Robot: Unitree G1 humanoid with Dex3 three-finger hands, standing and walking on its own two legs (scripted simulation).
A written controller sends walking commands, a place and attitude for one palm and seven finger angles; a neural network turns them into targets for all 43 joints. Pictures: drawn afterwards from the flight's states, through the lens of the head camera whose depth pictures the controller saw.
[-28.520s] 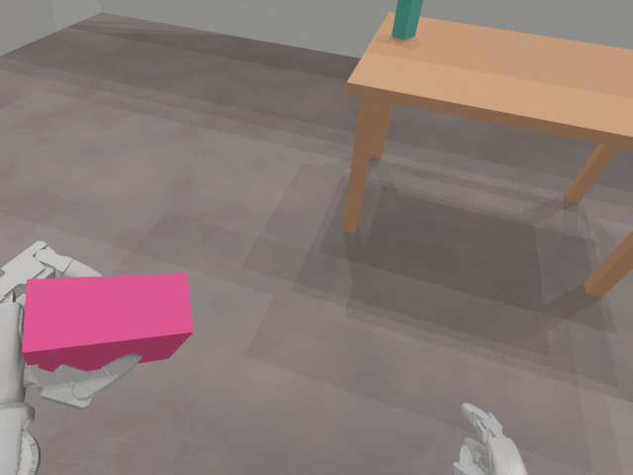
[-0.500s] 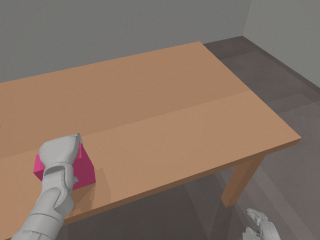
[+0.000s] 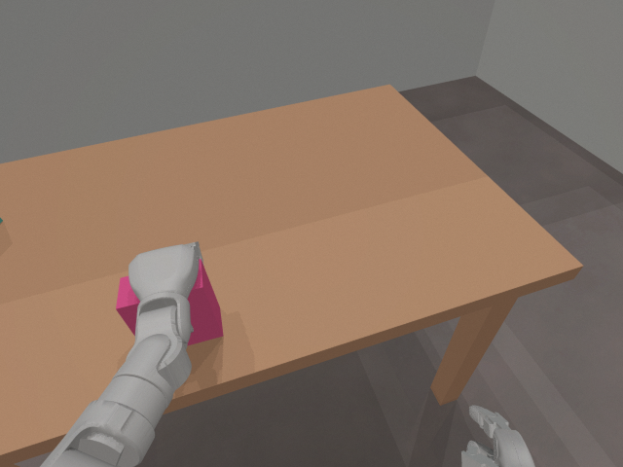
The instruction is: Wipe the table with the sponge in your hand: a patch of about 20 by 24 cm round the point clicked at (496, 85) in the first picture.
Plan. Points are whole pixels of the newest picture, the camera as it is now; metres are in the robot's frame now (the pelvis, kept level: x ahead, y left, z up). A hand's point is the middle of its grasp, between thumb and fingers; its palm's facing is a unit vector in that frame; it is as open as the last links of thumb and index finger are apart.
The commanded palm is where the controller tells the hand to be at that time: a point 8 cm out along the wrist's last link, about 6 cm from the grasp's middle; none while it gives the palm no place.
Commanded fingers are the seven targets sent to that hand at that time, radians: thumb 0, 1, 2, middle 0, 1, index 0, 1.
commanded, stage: slide across to the third lane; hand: left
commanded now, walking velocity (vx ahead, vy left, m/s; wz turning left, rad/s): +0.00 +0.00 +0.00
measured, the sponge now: (178, 316) +0.32 +0.26 -0.02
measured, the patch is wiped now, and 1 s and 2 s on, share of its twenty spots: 0.80 0.80 0.90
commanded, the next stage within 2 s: wipe forward along the third lane in 0.84 s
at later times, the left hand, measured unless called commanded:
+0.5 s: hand (181, 293) +0.33 +0.24 +0.03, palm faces -0.07 -0.01 -1.00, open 10.1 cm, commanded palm +0.31 +0.21 +0.07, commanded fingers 0.00 0.10 1.30 -1.20 -1.60 -1.20 -1.60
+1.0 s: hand (180, 293) +0.33 +0.24 +0.03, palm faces -0.05 -0.02 -1.00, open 10.1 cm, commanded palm +0.31 +0.22 +0.07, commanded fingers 0.00 0.10 1.30 -1.20 -1.60 -1.20 -1.60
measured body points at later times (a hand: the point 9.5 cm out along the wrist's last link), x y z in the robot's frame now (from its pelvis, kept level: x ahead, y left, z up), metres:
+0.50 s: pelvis +0.00 -0.01 +0.00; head +0.01 -0.04 +0.45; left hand +0.33 +0.24 +0.08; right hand +0.17 -0.25 -0.13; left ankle +0.03 +0.15 -0.73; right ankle -0.02 -0.13 -0.73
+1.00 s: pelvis +0.00 +0.00 +0.00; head +0.00 -0.03 +0.45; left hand +0.33 +0.24 +0.08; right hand +0.18 -0.24 -0.11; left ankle +0.03 +0.15 -0.73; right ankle -0.02 -0.13 -0.73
